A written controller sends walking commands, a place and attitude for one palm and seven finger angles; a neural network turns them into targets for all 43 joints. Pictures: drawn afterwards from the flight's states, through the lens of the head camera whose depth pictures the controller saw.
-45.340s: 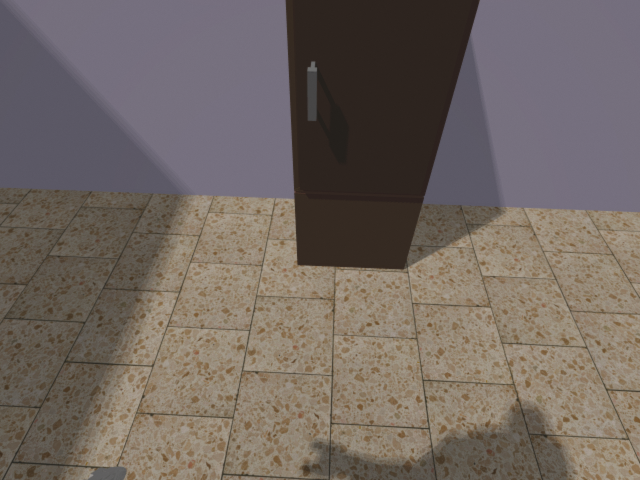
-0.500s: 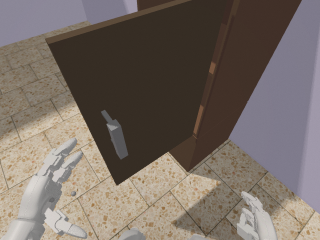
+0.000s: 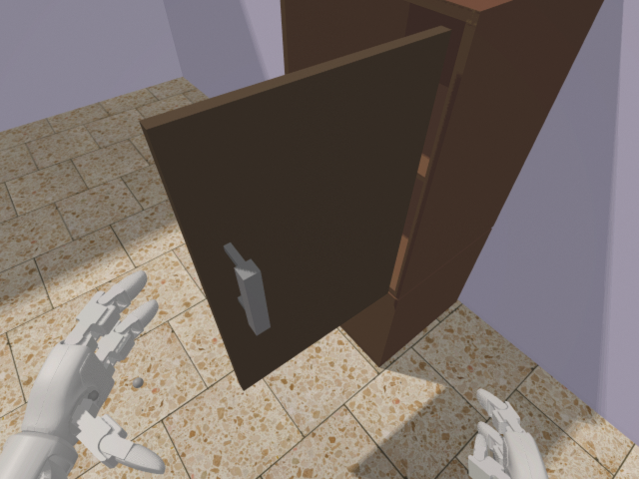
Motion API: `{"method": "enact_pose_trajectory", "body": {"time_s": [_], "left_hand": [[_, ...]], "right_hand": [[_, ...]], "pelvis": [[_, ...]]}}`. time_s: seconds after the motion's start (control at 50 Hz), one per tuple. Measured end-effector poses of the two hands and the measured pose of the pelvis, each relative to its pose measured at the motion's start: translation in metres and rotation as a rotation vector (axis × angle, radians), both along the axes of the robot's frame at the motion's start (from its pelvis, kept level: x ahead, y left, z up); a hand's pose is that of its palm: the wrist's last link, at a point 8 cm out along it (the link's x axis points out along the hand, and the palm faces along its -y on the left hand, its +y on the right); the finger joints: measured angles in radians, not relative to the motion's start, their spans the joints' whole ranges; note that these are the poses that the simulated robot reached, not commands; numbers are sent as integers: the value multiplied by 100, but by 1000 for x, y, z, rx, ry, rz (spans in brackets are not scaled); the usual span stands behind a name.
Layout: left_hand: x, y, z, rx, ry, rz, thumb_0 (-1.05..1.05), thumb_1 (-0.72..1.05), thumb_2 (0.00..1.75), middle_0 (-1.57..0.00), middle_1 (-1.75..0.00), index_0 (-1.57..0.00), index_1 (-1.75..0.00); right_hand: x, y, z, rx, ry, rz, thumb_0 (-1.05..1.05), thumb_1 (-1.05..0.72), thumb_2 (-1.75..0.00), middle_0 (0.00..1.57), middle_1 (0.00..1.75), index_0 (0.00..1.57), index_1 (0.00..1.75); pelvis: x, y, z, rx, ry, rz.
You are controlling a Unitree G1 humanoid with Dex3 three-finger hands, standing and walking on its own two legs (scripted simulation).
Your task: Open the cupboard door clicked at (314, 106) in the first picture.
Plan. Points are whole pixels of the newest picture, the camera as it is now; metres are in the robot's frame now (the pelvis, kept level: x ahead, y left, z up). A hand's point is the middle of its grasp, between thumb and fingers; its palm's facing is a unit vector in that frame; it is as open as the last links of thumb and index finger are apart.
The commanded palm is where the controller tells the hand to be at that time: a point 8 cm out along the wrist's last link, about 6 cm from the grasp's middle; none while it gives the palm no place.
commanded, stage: draw the hand back to the body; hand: left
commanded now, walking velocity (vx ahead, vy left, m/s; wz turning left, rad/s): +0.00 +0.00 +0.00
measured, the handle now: (245, 289) +0.34 +0.12 +0.05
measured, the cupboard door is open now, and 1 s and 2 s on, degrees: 88 88 88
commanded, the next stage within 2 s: step back with the hand held close in 1.16 s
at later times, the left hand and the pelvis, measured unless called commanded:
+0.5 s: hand (61, 340) +0.21 +0.26 +0.15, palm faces +0.39 -0.84 -0.39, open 12.5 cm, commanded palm +0.17 +0.29 +0.18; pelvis +0.02 +0.01 +0.04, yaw +0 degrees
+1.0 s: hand (48, 302) +0.23 +0.25 +0.20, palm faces +0.43 -0.81 -0.39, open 7.6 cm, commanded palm +0.17 +0.29 +0.22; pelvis +0.03 -0.01 +0.05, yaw -2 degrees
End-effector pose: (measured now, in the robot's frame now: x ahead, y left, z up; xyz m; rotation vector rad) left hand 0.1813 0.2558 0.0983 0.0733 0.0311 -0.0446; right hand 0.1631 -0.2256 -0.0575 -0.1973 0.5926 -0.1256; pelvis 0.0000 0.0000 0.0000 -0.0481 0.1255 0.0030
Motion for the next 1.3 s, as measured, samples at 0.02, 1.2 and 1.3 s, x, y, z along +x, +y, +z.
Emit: {"method": "enact_pose_trajectory", "body": {"time_s": [0.02, 1.2, 1.3], "left_hand": [[-1, 1, 3, 1, -4, -1, -2, -50, 30, -15, -30, -15, -30], [-7, 25, 122, 383, -167, 473, 1, 89, 90, -21, -30, -21, -30], [-10, 24, 123, 383, -173, 474, 1, 89, 90, -21, -30, -21, -30]], "right_hand": [[2, 1, 2, -1, -7, 3, 1, -90, -90, 21, 30, 21, 30], [27, -10, 31, 3, 83, 20, 1, -90, -90, 21, 30, 21, 30], [23, -11, 30, 8, 80, 20, 1, -90, -90, 21, 30, 21, 30]], "pelvis": [[1, 0, 1, 0, -4, 0], [22, -12, 54, 37, -208, -29], [18, -14, 54, 37, -212, -29]]}}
